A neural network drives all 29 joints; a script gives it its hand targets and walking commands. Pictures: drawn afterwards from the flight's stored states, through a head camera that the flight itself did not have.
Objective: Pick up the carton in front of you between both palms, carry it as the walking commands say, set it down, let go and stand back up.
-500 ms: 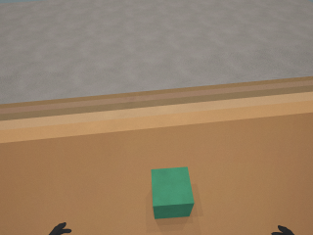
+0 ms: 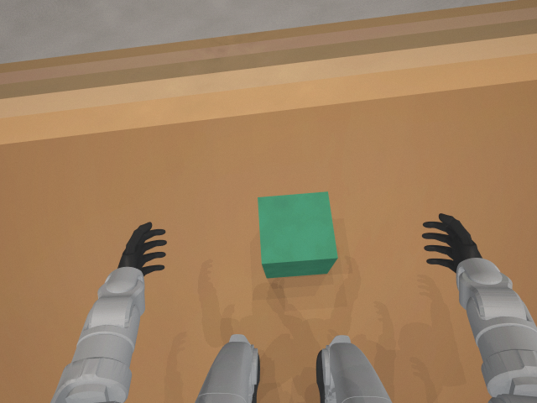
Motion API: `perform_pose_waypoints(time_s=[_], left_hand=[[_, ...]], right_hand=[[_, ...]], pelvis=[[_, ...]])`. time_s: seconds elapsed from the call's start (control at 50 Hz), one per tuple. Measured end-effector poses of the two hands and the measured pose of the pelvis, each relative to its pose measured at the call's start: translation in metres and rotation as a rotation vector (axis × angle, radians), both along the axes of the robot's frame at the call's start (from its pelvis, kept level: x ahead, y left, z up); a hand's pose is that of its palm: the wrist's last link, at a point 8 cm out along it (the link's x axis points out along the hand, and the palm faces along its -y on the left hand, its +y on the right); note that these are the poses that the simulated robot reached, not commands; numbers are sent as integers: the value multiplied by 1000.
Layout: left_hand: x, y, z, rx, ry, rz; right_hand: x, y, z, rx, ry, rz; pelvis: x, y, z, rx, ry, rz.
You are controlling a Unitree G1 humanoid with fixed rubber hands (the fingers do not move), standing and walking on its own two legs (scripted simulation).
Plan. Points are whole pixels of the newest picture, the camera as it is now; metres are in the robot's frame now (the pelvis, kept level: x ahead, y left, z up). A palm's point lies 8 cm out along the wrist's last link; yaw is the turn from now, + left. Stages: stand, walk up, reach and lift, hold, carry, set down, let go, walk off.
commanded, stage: reach and lift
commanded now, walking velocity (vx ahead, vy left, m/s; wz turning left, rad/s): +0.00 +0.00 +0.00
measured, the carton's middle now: (294, 238) +0.50 -0.02 -0.59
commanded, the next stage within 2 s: none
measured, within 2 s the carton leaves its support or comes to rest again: neither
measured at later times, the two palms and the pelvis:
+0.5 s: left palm (199, 186) +0.48 +0.18 -0.15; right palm (401, 169) +0.51 -0.21 -0.14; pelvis -0.05 -0.01 -0.05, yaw +0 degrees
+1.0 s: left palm (221, 219) +0.49 +0.17 -0.35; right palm (371, 210) +0.51 -0.21 -0.35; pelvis -0.04 +0.00 -0.19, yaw +1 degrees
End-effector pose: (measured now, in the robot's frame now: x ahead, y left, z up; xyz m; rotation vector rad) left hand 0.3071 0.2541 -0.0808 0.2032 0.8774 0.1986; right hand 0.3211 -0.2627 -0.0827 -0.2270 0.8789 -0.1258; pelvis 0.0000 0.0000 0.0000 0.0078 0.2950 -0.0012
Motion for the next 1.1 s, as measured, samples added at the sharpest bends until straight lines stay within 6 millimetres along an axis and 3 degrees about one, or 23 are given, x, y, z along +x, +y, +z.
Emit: perform_pose_waypoints(time_s=[0.3,0.46,0.56,0.68,0.78,0.9,1.1], left_hand=[[110,-49,-42,-86,-143,54],[165,-71,-60,-122,-216,66],[188,-78,-76,-128,-251,61],[191,-80,-107,-125,-247,62],[181,-81,-150,-134,-214,72],[176,-82,-215,-136,-197,72],[179,-80,-312,-129,-216,50]], right_hand=[[121,33,-36,93,-119,19],[179,47,-53,142,-189,23],[204,52,-71,152,-225,33],[210,57,-102,154,-227,34],[201,62,-142,153,-200,15],[190,62,-209,145,-183,-10],[185,52,-315,124,-205,-21]], pelvis=[[-54,-6,-41,9,253,-7],[-55,-7,-54,17,392,-10],[-45,-7,-55,21,465,-13],[-29,-7,-59,25,542,-12],[-21,-6,-80,26,605,-8],[-26,-3,-134,27,652,-6],[-58,1,-240,39,565,0]])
